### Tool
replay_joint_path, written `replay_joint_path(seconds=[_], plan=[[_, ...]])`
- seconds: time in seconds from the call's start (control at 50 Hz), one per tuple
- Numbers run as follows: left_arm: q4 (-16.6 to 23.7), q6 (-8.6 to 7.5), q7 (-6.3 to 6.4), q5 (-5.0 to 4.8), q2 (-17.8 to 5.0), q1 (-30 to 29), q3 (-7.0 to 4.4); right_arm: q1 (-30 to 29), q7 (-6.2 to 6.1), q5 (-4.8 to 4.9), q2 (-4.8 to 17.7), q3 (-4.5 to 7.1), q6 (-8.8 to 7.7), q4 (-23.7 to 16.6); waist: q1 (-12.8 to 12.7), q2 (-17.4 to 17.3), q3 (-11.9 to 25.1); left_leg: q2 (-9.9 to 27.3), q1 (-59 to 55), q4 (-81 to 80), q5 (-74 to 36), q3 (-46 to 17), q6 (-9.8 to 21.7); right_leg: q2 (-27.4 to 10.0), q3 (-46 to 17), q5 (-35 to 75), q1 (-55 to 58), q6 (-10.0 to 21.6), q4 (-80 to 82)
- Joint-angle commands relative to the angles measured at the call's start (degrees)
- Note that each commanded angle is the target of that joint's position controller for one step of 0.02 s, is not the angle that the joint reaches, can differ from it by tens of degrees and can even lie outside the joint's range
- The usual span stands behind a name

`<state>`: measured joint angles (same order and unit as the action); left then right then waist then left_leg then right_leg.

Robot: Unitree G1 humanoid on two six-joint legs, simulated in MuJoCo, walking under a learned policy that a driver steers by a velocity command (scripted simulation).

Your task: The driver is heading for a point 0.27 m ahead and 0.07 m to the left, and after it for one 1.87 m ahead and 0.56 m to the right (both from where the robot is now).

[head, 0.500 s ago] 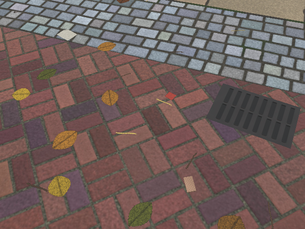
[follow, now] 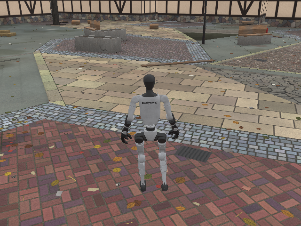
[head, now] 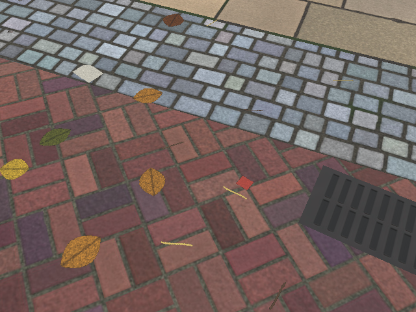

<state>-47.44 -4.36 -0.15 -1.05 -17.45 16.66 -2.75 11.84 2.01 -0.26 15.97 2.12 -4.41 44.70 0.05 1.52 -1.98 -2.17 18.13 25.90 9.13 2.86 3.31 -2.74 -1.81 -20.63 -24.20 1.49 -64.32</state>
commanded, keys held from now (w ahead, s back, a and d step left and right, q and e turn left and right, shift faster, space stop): w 0.08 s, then no key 0.92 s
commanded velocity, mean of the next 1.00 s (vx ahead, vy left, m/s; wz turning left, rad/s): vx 0.16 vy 0.00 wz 0.00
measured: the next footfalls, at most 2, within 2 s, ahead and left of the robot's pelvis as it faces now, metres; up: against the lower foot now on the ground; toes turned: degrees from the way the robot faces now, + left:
right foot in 0.32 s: +0.34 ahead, -0.13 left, +0.00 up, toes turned +0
left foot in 0.62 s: +0.28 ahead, +0.11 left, +0.00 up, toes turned +1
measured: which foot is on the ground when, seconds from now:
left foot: down 0.00-0.36, up 0.38-0.60, down 0.62-1.00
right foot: up 0.00-0.30, down 0.32-1.00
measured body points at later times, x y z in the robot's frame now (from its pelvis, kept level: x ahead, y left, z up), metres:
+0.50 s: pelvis +0.20 -0.04 -0.01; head +0.23 -0.05 +0.44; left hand +0.36 +0.21 -0.11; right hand +0.27 -0.31 -0.15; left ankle +0.15 +0.11 -0.70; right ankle +0.30 -0.13 -0.74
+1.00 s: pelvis +0.27 -0.01 +0.00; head +0.28 -0.01 +0.45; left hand +0.36 +0.25 -0.14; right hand +0.33 -0.26 -0.14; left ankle +0.24 +0.11 -0.74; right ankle +0.30 -0.13 -0.74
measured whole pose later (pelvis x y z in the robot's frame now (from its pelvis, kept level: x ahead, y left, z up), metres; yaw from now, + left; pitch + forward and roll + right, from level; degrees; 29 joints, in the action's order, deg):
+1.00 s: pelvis +0.27 -0.01 +0.00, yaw +0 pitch -1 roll +0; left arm -59.0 0.4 1.3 0.0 -13.8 6.9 -2.2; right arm 12.9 -1.7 -0.3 12.8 1.1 -0.7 57.1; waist 0.2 -0.2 -2.0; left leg 1.0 8.9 28.4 18.4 0.2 -0.6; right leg -0.1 0.2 -11.9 -14.7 -0.2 -27.8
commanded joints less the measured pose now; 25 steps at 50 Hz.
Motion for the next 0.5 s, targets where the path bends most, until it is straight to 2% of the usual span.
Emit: replay_joint_path(seconds=[0.02, 0.08, 0.14, 0.16, 0.2, 0.24, 0.28, 0.3, 0.32, 0.34, 0.36, 0.38, 0.4, 0.42, 0.44, 0.46, 0.5], plan=[[3.48, -0.05, 0.31, 0.37, -4.15, 1.19, -1.32, 1.12, -0.1, -0.13, 6.57, 1.67, -1.32, -2.29, -0.4, -6.41, 4.07, 15.46, -10.85, -15.9, -6.66, -18.15, 10.32, -5.04, -2.52, 4.83, -10.18, -0.73, 1.59], [5.02, 0.63, 0.6, 0.96, -3.23, -3.37, -1.0, 2.68, -0.69, 0.18, 8.27, 2.24, -1.61, -0.71, 0.04, -4.79, 1.37, 15.13, -9.88, -18.48, -11.53, -13.79, 11.12, -5.65, -2.02, 10.85, -13.79, -2.49, 8.98], [5.89, 0.01, 0.19, 1.4, -1.47, -7.73, -0.38, 3.1, -1.48, 0.08, 8.56, 2.16, -0.77, 0.38, 0.78, -4.63, 0.38, 11.35, -8.45, -16.4, -27.87, -5.77, 8.19, -3.42, 0.37, 20.02, -9.53, -3.0, 21.96], [6.22, -0.29, -0.09, 1.41, -0.81, -9.66, -0.11, 4.25, -1.72, 0.11, 8.83, 2.18, -0.54, 0.96, 1.68, -4.79, 0.81, 10.5, -8.32, -15.71, -29.93, -4.17, 7.37, -2.23, 1.39, 23.45, -7.1, -2.91, 25.77], [6.77, -0.55, -0.66, 1.16, -0.85, -12.4, -0.07, 6.78, -2.05, 0.29, 9.33, 2.17, 0.04, 2.44, 3.0, -5.13, 1.91, 10.94, -10.27, -14.42, -30.08, -3.91, 6.91, -0.47, 1.86, 28.32, -4.21, -2.7, 29.98], [7.23, -0.7, -1.18, 1.12, -1.65, -13.9, -0.26, 7.2, -2.28, 0.53, 9.26, 2.1, 0.78, 3.41, 3.09, -5.79, 2.1, 12.18, -13.6, -12.06, -29.56, -4.85, 6.49, 0.28, 0.99, 27.68, -3.72, -1.73, 33.16], [7.19, -0.93, -1.59, 1.5, -3.24, -13.27, -0.76, 6.33, -2.54, 0.75, 9.58, 2.27, 1.47, 4.0, 1.83, -6.44, 2.8, 13.49, -16.41, -8.26, -29.22, -6.52, 5.6, 0.76, 0.18, 24.16, -2.17, -0.13, 35.6], [6.31, -1.03, -1.61, 1.8, -4.09, -10.8, -1.14, 5.2, -2.69, 0.89, 9.68, 2.34, 1.78, 4.12, 0.09, -6.32, 3.75, 13.27, -17.01, -5.11, -29.8, -6.75, 4.72, 1.32, 0.41, 24.24, 0.95, 0.82, 37.7], [4.55, -1.19, -1.36, 2.27, -5.35, -6.38, -1.75, 4.67, -2.79, 0.87, 9.06, 2.16, 1.96, 4.12, -2.02, -5.23, 5.94, 11.03, -16.54, 0.43, -31.09, -5.97, 3.25, 2.13, 1.35, 28.88, 7.52, 2.01, 40.92], [3.83, -1.27, -0.84, 2.91, -8.94, -2.6, -2.54, 6.67, -2.82, -0.17, 7.51, 1.52, 1.7, 3.75, -2.53, -0.79, 11.11, 7.46, -12.28, 9.26, -23.15, -4.07, 0.58, -3.48, -3.18, 51.22, 18.3, 4.36, 38.82], [3.62, -0.49, -0.35, 3.62, -10.58, -0.88, -2.52, 14.61, -2.32, -1.19, 2.84, -0.1, 1.14, 4.44, 0.41, 9.31, 19.14, 2.43, 1.99, 24.21, 4.61, -3.19, -3.04, -15.6, -15.71, 67.72, 36.77, 13.39, 34.16], [3.11, 0.46, -0.36, 2.55, -5.12, 0.34, -1.22, 16.13, -2.04, -0.14, 2.64, -0.5, 1.53, 6.05, -1.14, 11.44, 24.43, 0.51, 6.65, 33.39, 30.58, -6.45, -5.04, -19.9, -22.7, 62.8, 38.56, 18.19, 36.08], [3.08, 0.99, -0.77, 1.4, -3.8, -1.47, -0.63, 12.38, -1.98, 0.97, 7.26, 0.73, 2.29, 5.44, -1.86, 6.6, 20.28, 2.47, 8.56, 36.44, 31.76, -8.7, -5.27, -17.38, -21.27, 48.09, 32.23, 16.38, 39.38], [3.41, 1.33, -0.84, 1.32, -3.33, -5.78, -0.4, 8.36, -2.53, 1.53, 7.46, 1.13, 3.38, 4.69, -0.95, 3.8, 14.03, 3.93, 10.62, 36.21, 29.47, -7.51, -5.59, -15.01, -18.49, 36.27, 25.59, 13.79, 42.26], [3.75, 1.42, -0.86, 1.57, -3.0, -9.62, -0.12, 6.62, -3.17, 1.04, 6.94, 1.26, 4.61, 4.44, 0.08, 2.93, 9.63, 5.33, 9.83, 33.3, 26.65, -7.26, -6.13, -13.78, -16.72, 27.53, 18.17, 12.3, 45.14], [3.9, 1.56, -0.71, 1.96, -3.28, -12.67, -0.24, 6.14, -3.82, 0.48, 6.78, 1.47, 5.79, 4.31, 1.44, 4.48, 7.64, 6.56, 6.58, 29.4, 23.43, -7.27, -6.67, -12.17, -15.14, 19.5, 12.21, 11.02, 47.82], [3.53, 2.08, -0.45, 2.89, -3.84, -15.75, -0.59, 8.25, -4.59, 0.12, 4.92, 1.21, 6.74, 5.61, 3.05, 7.18, 6.32, 5.55, -1.16, 22.28, 19.06, -5.05, -7.13, -8.83, -10.62, 13.16, 4.27, 9.8, 50.54]])
Keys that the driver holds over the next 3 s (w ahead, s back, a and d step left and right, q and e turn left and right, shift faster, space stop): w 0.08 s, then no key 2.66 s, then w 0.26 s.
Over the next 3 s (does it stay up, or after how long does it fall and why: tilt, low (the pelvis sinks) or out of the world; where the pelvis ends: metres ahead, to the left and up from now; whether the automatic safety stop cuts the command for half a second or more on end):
stays up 0.33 -0.03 -0.01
